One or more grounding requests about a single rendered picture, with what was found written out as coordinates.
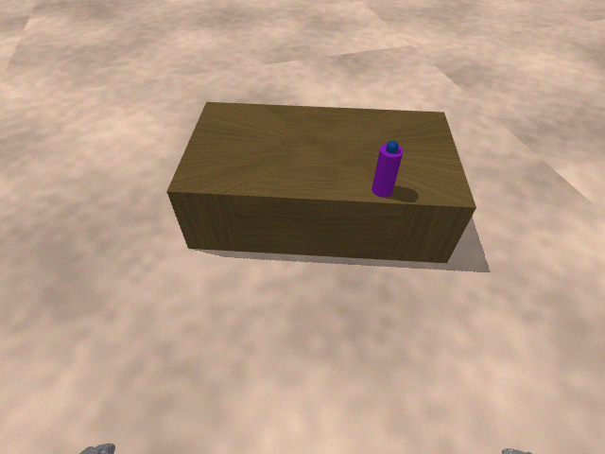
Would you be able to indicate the bottle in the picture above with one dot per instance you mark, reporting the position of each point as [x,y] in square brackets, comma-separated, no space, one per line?
[388,163]

